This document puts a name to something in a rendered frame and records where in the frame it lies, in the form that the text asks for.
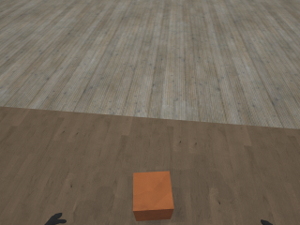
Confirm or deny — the robot left hand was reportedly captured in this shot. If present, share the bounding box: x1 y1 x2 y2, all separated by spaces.
45 213 67 225

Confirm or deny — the carton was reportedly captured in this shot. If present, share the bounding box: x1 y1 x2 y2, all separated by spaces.
133 171 174 221

